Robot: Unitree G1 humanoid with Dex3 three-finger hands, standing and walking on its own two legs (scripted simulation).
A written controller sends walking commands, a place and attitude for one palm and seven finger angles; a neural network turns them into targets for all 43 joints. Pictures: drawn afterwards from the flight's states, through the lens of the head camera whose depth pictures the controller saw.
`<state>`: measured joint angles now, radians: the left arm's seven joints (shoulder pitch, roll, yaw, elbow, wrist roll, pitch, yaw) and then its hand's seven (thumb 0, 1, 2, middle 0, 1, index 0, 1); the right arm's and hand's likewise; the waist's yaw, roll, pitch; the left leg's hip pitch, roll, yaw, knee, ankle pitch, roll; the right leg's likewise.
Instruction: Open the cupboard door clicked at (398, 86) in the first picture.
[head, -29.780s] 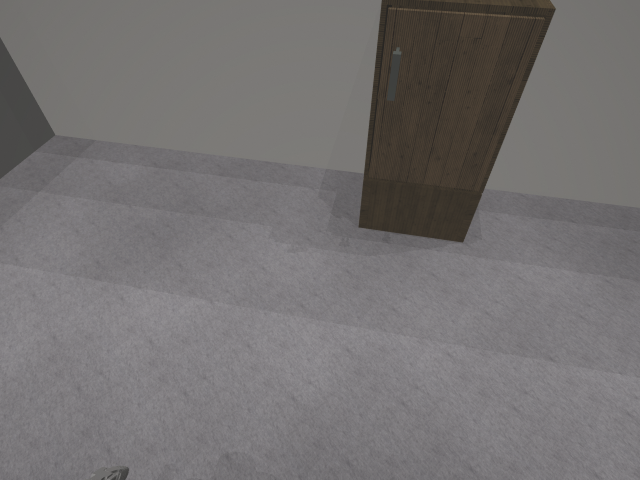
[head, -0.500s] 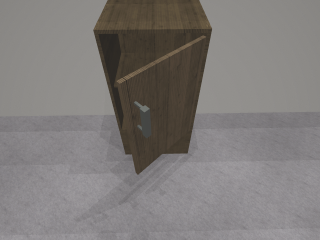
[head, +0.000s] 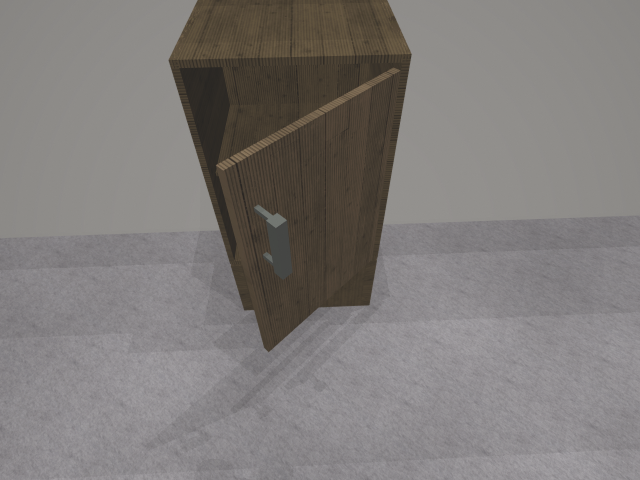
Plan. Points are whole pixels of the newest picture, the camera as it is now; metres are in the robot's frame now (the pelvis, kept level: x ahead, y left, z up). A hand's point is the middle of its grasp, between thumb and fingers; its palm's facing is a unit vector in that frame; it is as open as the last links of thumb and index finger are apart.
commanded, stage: walk to a spot facing it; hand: left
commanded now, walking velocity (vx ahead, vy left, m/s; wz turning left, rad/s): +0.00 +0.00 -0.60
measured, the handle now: (272, 242) +0.50 +0.12 -0.04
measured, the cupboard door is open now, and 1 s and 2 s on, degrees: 43 43 43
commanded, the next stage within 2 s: none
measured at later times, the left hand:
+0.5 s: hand out of the picture +0.12 +0.17 -0.17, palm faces -0.18 -0.93 -0.31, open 7.4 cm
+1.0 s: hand (275, 457) +0.19 +0.09 -0.17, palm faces -0.52 -0.82 -0.24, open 7.4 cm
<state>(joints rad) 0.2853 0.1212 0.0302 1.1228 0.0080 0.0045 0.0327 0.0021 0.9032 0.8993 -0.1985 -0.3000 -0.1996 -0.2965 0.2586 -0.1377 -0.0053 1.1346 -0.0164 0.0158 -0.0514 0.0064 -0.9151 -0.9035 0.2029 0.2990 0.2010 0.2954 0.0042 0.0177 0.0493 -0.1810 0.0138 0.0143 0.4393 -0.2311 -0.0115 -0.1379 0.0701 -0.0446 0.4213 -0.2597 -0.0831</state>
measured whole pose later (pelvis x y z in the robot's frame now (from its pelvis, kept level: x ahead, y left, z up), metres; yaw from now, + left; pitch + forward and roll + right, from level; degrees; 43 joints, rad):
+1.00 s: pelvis -0.01 -0.04 -0.02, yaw -33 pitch +0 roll +0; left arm 0.17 0.25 0.08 0.86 0.02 0.05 -0.05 0.01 0.90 0.90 -0.20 -0.30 -0.20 -0.30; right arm 0.24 -0.23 -0.03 0.89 -0.03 0.02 -0.03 0.01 -0.91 -0.90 0.21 0.30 0.21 0.30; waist 0.00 0.01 0.09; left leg -0.27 0.15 0.13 0.64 -0.35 -0.06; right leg -0.31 -0.01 -0.05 0.60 -0.28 -0.01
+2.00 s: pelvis +0.04 -0.14 +0.00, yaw -69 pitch +1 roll -1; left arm 0.24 0.24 0.10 0.97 0.04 0.04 -0.06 0.01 0.90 0.90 -0.20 -0.30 -0.20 -0.30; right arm 0.29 -0.20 -0.02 0.89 -0.04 -0.07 -0.02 0.00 -0.91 -0.90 0.20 0.30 0.20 0.30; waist 0.00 -0.04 0.04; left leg -0.23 0.09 0.13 0.51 -0.30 -0.02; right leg -0.51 -0.01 -0.01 1.12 -0.38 -0.01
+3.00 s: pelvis +0.06 -0.57 +0.00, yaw -89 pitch +0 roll +1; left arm 0.20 0.18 0.07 1.01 0.03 -0.01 -0.05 0.01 0.91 0.90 -0.19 -0.30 -0.20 -0.30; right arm 0.36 -0.20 -0.05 1.07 -0.04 -0.05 -0.01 0.00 -0.94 -0.90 0.20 0.30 0.20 0.30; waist -0.01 0.00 0.04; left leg -0.09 0.07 0.18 0.39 -0.28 -0.03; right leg -0.48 -0.09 -0.08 0.72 -0.23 -0.01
